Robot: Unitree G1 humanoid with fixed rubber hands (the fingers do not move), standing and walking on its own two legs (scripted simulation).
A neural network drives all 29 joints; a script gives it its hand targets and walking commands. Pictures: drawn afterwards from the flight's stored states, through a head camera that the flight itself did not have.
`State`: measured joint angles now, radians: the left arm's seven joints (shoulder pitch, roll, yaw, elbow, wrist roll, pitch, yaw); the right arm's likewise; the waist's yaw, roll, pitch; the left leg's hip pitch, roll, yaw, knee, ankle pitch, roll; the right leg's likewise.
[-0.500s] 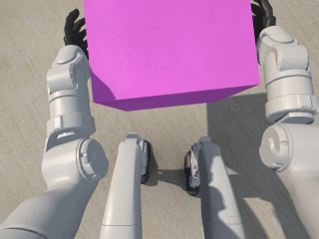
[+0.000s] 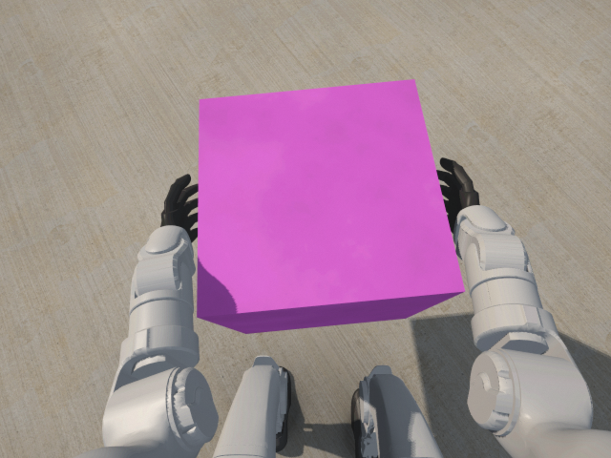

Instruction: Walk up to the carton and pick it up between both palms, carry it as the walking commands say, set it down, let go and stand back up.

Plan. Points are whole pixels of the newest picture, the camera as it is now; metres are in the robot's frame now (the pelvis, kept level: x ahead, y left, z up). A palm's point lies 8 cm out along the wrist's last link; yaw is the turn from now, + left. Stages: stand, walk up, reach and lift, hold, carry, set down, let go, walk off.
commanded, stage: reach and lift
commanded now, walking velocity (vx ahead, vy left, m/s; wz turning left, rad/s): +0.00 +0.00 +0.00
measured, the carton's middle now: (317, 225) +0.43 +0.01 -0.13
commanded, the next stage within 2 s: none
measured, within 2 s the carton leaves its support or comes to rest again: neither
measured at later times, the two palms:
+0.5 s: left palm (143, 240) +0.35 +0.20 +0.04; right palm (499, 214) +0.37 -0.18 +0.05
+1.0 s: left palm (107, 236) +0.34 +0.21 +0.10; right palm (526, 206) +0.36 -0.18 +0.11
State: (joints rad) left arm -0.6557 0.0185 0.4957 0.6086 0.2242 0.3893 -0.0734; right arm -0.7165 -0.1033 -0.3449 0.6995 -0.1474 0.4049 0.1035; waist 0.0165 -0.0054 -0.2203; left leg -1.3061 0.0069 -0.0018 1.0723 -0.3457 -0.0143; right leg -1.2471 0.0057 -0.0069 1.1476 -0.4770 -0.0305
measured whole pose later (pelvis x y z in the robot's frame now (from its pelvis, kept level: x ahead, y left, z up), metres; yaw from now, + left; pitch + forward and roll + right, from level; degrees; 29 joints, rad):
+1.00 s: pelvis +0.03 +0.00 +0.09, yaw +0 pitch +6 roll +0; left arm -0.37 -0.01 0.42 0.53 0.26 0.51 -0.10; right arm -0.44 -0.02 -0.31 0.60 -0.19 0.52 0.11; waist 0.02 -0.01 -0.12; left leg -0.44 0.01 0.00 0.55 -0.21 -0.01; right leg -0.38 0.01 0.00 0.59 -0.32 -0.02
